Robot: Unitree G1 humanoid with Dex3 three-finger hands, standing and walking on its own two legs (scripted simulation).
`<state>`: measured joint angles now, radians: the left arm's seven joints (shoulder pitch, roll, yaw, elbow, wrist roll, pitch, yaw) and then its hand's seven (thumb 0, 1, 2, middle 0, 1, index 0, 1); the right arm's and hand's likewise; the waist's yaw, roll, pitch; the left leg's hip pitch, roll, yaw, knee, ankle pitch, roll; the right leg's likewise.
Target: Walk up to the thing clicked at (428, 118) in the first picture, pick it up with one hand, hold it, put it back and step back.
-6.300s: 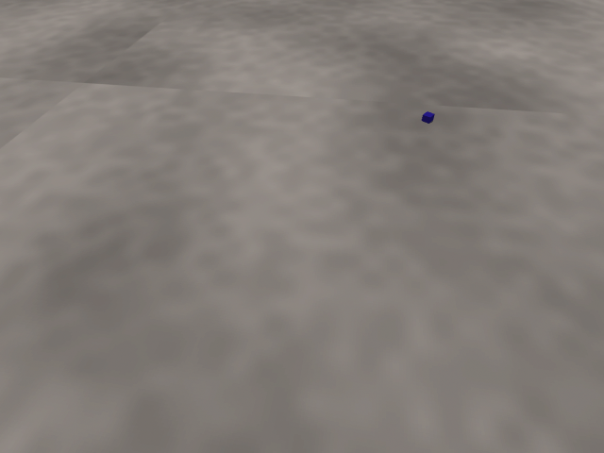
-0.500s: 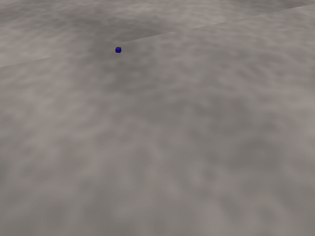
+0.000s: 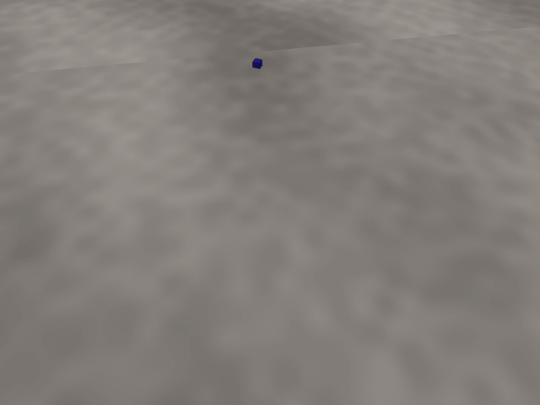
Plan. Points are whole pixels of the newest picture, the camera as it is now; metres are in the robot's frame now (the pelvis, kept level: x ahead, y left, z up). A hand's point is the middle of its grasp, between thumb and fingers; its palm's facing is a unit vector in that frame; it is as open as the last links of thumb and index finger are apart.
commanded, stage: walk up
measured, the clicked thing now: (257, 63) +2.39 +0.16 -0.74
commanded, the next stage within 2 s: stand in 0.62 s
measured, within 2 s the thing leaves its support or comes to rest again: neither
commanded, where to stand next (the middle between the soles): +0.06 -0.02 m, yaw +5 degrees
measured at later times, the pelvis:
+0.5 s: pelvis -0.01 -0.01 +0.01, yaw +5 degrees
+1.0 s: pelvis +0.00 -0.02 +0.02, yaw +4 degrees
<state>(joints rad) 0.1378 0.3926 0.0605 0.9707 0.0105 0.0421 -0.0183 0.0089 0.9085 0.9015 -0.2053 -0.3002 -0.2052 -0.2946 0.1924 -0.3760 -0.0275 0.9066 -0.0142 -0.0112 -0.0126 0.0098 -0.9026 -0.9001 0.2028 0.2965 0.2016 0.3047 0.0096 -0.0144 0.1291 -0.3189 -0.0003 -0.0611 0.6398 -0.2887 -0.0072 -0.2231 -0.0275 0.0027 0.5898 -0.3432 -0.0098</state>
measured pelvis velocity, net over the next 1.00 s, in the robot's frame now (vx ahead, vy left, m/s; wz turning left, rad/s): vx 0.00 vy -0.02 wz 0.07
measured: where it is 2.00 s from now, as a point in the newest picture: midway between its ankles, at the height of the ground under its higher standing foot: outside the picture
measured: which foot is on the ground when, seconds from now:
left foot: down 0.00-1.00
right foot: down 0.00-1.00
